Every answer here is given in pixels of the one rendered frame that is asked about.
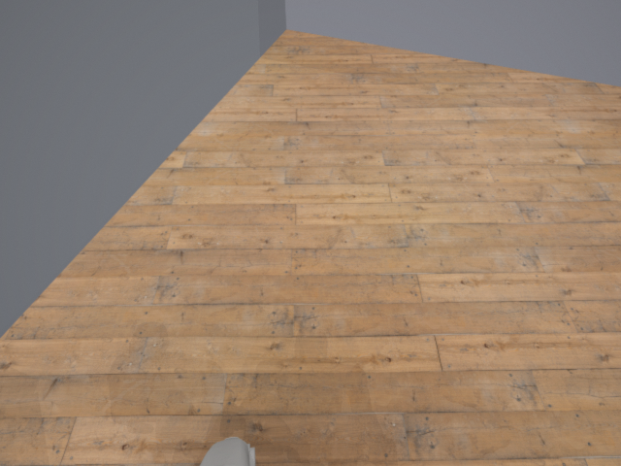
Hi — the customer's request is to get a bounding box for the robot left thigh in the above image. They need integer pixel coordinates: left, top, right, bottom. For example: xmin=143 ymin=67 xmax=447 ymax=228
xmin=200 ymin=439 xmax=256 ymax=466

